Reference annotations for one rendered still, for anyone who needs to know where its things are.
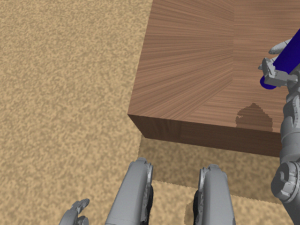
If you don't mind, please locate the left robot hand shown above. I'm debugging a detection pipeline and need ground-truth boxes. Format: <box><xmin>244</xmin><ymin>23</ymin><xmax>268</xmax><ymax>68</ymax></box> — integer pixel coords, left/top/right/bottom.
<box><xmin>59</xmin><ymin>198</ymin><xmax>90</xmax><ymax>225</ymax></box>

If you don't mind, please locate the can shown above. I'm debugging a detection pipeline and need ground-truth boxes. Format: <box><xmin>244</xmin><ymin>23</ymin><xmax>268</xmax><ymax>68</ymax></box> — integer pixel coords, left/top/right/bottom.
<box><xmin>260</xmin><ymin>29</ymin><xmax>300</xmax><ymax>90</ymax></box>

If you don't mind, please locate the right robot arm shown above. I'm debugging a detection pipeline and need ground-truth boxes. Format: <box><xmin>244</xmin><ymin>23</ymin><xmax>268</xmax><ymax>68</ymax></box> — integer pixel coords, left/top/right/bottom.
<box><xmin>271</xmin><ymin>87</ymin><xmax>300</xmax><ymax>225</ymax></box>

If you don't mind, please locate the right robot hand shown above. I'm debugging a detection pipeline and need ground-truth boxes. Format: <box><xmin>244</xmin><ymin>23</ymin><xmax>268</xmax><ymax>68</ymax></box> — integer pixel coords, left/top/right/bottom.
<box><xmin>258</xmin><ymin>36</ymin><xmax>300</xmax><ymax>93</ymax></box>

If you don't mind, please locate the left robot foot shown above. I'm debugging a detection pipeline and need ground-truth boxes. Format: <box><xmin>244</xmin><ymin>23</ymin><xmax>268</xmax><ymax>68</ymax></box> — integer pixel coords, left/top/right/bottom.
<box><xmin>140</xmin><ymin>185</ymin><xmax>153</xmax><ymax>225</ymax></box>

